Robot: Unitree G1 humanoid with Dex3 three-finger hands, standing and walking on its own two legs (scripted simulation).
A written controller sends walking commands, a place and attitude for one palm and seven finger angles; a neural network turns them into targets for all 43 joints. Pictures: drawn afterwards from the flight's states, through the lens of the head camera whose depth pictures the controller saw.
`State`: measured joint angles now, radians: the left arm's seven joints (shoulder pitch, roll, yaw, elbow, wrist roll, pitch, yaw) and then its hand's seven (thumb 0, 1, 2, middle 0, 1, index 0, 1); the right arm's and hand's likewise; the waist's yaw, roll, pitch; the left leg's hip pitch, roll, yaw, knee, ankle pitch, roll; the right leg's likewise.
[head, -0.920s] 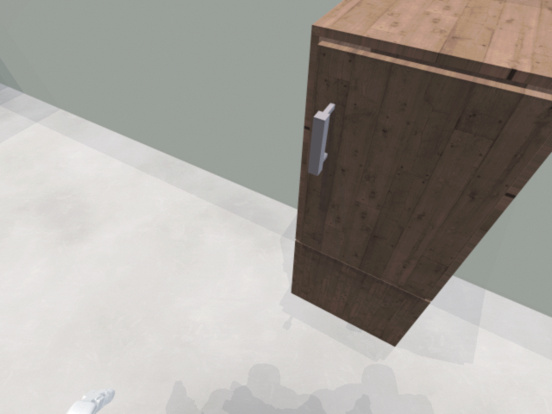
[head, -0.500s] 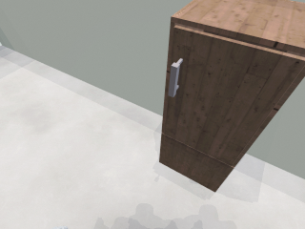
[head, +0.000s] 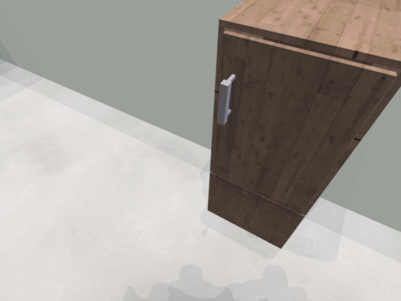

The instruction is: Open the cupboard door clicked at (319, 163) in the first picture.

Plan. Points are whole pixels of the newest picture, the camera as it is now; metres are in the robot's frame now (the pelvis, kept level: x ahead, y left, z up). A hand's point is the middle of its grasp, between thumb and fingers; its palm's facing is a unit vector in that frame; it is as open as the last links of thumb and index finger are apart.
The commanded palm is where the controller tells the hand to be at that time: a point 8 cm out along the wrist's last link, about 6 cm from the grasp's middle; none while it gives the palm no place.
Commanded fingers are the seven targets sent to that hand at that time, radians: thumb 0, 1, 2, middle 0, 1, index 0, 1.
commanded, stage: look at it before walking up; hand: left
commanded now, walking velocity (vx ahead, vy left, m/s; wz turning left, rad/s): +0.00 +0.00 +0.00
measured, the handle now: (227, 99) +0.63 -0.04 +0.05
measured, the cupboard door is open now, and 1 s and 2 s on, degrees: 0 0 0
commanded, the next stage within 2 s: shuffle to correct the standing spot in 0.52 s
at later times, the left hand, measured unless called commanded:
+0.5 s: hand out of the picture +0.09 +0.25 -0.15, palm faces -0.02 -0.94 -0.34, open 7.4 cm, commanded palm none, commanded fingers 0.00 0.90 0.90 -0.20 -0.30 -0.20 -0.30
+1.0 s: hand out of the picture +0.08 +0.23 -0.18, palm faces -0.09 -0.97 -0.23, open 7.4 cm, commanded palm none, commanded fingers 0.00 0.90 0.90 -0.20 -0.30 -0.20 -0.30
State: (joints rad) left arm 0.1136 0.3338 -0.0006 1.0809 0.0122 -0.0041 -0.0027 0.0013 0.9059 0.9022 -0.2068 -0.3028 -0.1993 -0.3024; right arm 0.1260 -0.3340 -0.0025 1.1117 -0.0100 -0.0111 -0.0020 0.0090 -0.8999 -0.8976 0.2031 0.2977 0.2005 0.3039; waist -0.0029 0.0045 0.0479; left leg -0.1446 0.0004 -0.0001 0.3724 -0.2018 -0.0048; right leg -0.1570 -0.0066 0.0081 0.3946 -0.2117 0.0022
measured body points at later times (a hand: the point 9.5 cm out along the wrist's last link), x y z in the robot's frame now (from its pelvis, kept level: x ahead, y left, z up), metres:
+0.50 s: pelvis +0.01 +0.00 +0.00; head +0.02 -0.01 +0.45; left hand +0.09 +0.29 -0.13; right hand +0.09 -0.30 -0.14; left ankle +0.00 +0.12 -0.75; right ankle +0.00 -0.12 -0.75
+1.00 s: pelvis +0.05 +0.03 -0.01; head +0.07 +0.03 +0.44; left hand +0.09 +0.28 -0.17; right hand +0.05 -0.24 -0.15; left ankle +0.00 +0.12 -0.75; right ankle +0.00 -0.11 -0.73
